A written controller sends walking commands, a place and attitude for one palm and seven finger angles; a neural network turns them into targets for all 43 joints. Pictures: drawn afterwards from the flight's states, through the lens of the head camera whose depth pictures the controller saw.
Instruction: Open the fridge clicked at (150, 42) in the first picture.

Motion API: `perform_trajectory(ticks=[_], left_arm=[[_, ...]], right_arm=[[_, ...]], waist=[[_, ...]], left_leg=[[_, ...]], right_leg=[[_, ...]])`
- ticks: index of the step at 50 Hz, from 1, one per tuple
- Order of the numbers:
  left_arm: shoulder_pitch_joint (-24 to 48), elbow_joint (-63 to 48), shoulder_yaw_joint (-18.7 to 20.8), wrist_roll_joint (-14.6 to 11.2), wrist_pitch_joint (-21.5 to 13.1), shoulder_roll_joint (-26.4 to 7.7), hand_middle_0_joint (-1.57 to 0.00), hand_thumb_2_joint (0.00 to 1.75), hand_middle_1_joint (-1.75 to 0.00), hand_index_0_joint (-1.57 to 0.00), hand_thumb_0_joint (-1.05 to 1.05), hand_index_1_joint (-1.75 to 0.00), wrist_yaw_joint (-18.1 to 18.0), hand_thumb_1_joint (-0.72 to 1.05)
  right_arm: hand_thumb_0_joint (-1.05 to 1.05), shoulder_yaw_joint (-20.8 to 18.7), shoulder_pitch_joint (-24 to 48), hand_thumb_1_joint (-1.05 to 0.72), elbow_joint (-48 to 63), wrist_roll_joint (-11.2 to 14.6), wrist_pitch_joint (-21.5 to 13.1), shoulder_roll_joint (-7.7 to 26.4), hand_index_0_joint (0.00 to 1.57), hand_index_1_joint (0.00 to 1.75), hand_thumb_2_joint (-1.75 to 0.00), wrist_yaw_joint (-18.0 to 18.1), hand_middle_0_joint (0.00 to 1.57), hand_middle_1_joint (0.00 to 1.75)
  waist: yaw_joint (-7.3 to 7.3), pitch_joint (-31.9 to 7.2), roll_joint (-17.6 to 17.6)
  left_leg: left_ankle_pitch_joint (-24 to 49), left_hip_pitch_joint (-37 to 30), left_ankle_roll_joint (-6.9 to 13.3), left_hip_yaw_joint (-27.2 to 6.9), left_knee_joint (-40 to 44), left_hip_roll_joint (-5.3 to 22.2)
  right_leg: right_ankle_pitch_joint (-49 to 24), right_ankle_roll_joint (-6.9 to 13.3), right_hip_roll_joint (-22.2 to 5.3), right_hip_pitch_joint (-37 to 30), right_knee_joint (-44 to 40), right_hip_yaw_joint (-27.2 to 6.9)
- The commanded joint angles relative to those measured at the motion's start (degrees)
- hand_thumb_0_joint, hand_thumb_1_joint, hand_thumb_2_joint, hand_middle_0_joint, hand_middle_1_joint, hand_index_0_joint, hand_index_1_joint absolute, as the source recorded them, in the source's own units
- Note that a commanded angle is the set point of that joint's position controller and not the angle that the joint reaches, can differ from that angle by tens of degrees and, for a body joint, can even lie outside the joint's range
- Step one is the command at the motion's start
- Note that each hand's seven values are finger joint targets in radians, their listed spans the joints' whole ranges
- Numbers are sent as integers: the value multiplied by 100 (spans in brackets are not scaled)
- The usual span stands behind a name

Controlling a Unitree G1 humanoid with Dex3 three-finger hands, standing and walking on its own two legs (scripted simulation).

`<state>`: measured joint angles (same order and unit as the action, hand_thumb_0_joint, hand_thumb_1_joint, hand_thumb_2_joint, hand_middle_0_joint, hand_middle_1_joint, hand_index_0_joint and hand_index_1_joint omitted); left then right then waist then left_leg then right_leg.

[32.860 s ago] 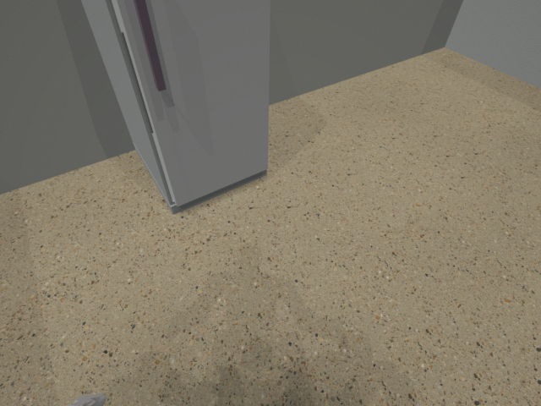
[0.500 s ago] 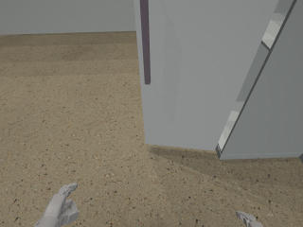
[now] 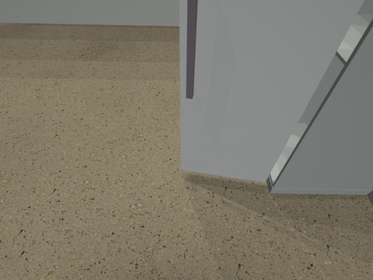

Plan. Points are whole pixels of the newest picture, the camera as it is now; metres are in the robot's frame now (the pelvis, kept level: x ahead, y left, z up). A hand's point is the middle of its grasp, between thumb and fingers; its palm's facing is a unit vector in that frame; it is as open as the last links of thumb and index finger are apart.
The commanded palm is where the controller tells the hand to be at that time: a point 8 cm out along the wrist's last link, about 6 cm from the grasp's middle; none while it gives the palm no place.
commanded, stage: let the arm hang, fingers relaxed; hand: left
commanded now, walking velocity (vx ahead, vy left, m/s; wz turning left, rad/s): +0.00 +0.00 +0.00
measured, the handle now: (192, 30) +0.78 +0.03 +0.17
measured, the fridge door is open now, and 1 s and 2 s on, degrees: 81 81 81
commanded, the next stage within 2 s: look to check the result in 0.40 s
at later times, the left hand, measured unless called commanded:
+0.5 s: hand out of the picture +0.02 +0.16 -0.18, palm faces +0.00 -0.98 -0.18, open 7.4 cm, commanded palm none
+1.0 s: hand out of the picture +0.01 +0.16 -0.18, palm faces +0.00 -0.99 -0.17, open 7.4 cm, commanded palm none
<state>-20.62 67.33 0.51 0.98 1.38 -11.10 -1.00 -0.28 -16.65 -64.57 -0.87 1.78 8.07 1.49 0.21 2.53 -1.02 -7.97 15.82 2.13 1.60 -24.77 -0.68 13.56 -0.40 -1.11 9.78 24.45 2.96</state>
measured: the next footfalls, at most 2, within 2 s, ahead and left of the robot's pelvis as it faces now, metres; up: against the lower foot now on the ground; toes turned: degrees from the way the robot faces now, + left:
none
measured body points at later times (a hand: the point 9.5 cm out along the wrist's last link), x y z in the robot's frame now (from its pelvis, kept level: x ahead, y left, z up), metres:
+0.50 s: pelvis +0.01 -0.01 +0.00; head +0.02 -0.01 +0.45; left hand +0.02 +0.22 -0.16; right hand +0.01 -0.23 -0.16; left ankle +0.06 +0.09 -0.74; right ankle +0.00 -0.13 -0.74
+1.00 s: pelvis +0.02 -0.01 +0.00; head +0.04 +0.00 +0.45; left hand +0.01 +0.21 -0.16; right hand +0.02 -0.23 -0.16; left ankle +0.06 +0.09 -0.74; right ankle +0.00 -0.13 -0.74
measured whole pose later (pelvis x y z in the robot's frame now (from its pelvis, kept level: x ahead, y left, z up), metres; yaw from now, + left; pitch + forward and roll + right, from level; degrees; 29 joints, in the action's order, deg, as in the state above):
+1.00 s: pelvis +0.02 -0.01 +0.00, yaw -1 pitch -2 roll +0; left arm -15.7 66.3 0.2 0.7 0.1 -8.4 -1.5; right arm -0.1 -13.9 -65.8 -0.8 0.8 8.3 2.0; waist -0.3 3.1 0.3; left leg -9.4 12.3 1.3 2.2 -23.2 -0.1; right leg 14.4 -0.1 -0.6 6.3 22.3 2.2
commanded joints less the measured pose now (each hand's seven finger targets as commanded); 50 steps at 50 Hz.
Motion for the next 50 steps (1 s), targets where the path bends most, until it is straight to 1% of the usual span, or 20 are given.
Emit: perform_trajectory(ticks=[1,2,4,5,6,8,11,18,19,24,25,28,32,34,36,39,43,45,47,50], left_arm=[[-211,-217,71,4,-115,-408,-20,90,-30,-20,0,-30,-64,90],[-209,-220,62,10,-112,-419,-20,90,-30,-20,0,-30,-71,90],[-187,-228,70,9,-115,-384,-20,90,-30,-20,0,-30,-74,90],[-149,-235,75,13,-110,-355,-20,90,-30,-20,0,-30,-78,90],[-143,-236,76,16,-110,-347,-20,90,-30,-20,0,-30,-78,90],[-94,-272,83,16,-127,-366,-20,90,-30,-20,0,-30,-82,90],[-7,-309,88,12,-137,-348,-20,90,-30,-20,0,-30,-83,90],[121,-340,95,-15,-196,-370,-20,90,-30,-20,0,-30,-87,90],[139,-333,91,-17,-200,-354,-20,90,-30,-20,0,-30,-88,90],[188,-323,77,-27,-183,-354,-20,90,-30,-20,0,-30,-93,90],[167,-323,80,-26,-183,-357,-20,90,-30,-20,0,-30,-89,90],[145,-307,78,-26,-191,-365,-20,90,-30,-20,0,-30,-94,90],[118,-302,74,-27,-194,-365,-20,90,-30,-20,0,-30,-97,90],[136,-277,66,-30,-188,-324,-20,90,-30,-20,0,-30,-95,90],[101,-261,66,-30,-185,-307,-20,90,-30,-20,0,-30,-93,90],[83,-248,62,-29,-192,-310,-20,90,-30,-20,0,-30,-97,90],[91,-232,68,-25,-182,-310,-20,90,-30,-20,0,-30,-97,90],[55,-229,65,-30,-190,-301,-20,90,-30,-20,0,-30,-95,90],[54,-229,64,-24,-192,-317,-20,90,-30,-20,0,-30,-101,90],[81,-233,62,-26,-185,-297,-20,90,-30,-20,0,-30,-95,90]], right_arm=[[0,-131,-196,-90,177,-17,-142,742,20,30,-90,59,20,30],[0,-135,-190,-90,181,-13,-135,743,20,30,-90,55,20,30],[0,-126,-196,-90,158,-23,-145,681,20,30,-90,50,20,30],[0,-125,-179,-90,140,-27,-143,666,20,30,-90,51,20,30],[0,-127,-162,-90,141,-28,-145,657,20,30,-90,50,20,30],[0,-117,-179,-90,149,-24,-157,624,20,30,-90,43,20,30],[0,-114,-168,-90,140,-32,-155,588,20,30,-90,35,20,30],[0,-83,-128,-90,142,-14,-211,567,20,30,-90,43,20,30],[0,-77,-134,-90,125,-17,-207,565,20,30,-90,47,20,30],[0,-68,-109,-90,77,-15,-176,561,20,30,-90,50,20,30],[0,-68,-99,-90,83,-13,-178,573,20,30,-90,52,20,30],[0,-76,-92,-90,75,-10,-166,570,20,30,-90,50,20,30],[0,-76,-74,-90,69,0,-167,609,20,30,-90,57,20,30],[0,-70,-79,-90,50,-9,-159,571,20,30,-90,61,20,30],[0,-67,-67,-90,42,-11,-167,582,20,30,-90,68,20,30],[0,-64,-70,-90,37,-4,-177,591,20,30,-90,72,20,30],[0,-64,-51,-90,33,1,-178,592,20,30,-90,75,20,30],[0,-61,-42,-90,33,-2,-193,607,20,30,-90,79,20,30],[0,-62,-45,-90,42,6,-189,631,20,30,-90,81,20,30],[0,-57,-34,-90,25,-1,-189,620,20,30,-90,82,20,30]], waist=[[-26,212,123],[-11,279,31],[-17,253,49],[-20,344,85],[-11,383,32],[-19,340,100],[-40,331,5],[-36,86,92],[-46,100,159],[-64,224,51],[-56,199,7],[-69,149,147],[-56,125,74],[-74,191,120],[-61,199,14],[-66,98,105],[-60,196,54],[-45,106,57],[-45,130,134],[-56,211,31]], left_leg=[[-1037,-50,36,-828,875,652],[-1070,-16,30,-827,882,632],[-1049,-2,21,-811,919,627],[-1096,19,14,-818,947,629],[-1055,18,12,-784,935,612],[-892,2,8,-748,905,597],[-837,-60,-28,-672,840,551],[191,-330,-46,-535,566,569],[210,-360,-56,-527,543,563],[115,-392,-66,-538,556,576],[126,-408,-64,-531,554,578],[146,-484,-70,-495,506,580],[209,-528,-62,-502,496,594],[91,-502,-69,-496,538,601],[106,-511,-63,-502,557,603],[213,-571,-52,-517,554,623],[166,-534,-52,-511,591,632],[275,-591,-41,-525,572,624],[315,-617,-41,-523,550,632],[205,-560,-47,-513,604,632]], right_leg=[[555,275,-374,439,-520,-415],[599,271,-354,469,-521,-428],[534,260,-366,422,-499,-422],[574,255,-360,479,-496,-420],[542,247,-375,495,-515,-425],[473,253,-399,440,-534,-448],[534,257,-413,498,-581,-493],[-142,261,-497,215,-597,-504],[-133,258,-501,229,-618,-505],[5,266,-490,297,-690,-513],[-25,261,-488,276,-693,-520],[1,266,-510,274,-748,-520],[-68,263,-486,246,-748,-533],[7,262,-476,269,-761,-521],[-40,260,-469,260,-752,-529],[-121,251,-462,188,-732,-531],[-86,244,-464,204,-738,-499],[-200,242,-461,147,-710,-508],[-206,241,-456,155,-722,-493],[-156,237,-460,167,-743,-507]])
